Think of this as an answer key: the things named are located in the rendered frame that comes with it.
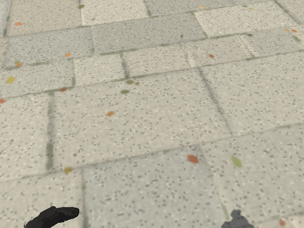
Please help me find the robot left hand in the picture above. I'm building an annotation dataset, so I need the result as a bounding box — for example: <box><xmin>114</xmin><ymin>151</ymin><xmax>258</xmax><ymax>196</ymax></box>
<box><xmin>24</xmin><ymin>206</ymin><xmax>80</xmax><ymax>228</ymax></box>

